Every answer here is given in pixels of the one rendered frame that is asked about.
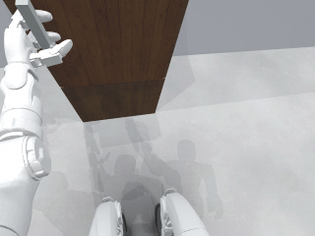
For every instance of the cupboard door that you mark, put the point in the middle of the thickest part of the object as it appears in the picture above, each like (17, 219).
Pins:
(114, 41)

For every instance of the robot left upper arm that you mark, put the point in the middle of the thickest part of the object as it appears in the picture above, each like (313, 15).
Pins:
(24, 161)

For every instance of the left robot hand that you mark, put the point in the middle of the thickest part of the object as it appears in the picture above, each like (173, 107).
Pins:
(19, 46)

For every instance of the handle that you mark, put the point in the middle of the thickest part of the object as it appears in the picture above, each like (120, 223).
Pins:
(33, 21)

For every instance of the right robot thigh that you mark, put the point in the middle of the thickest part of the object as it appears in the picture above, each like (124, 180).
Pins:
(184, 219)

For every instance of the left robot shin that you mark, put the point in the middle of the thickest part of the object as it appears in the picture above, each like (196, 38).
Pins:
(119, 229)

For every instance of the robot left forearm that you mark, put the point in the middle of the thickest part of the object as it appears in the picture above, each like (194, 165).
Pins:
(22, 110)

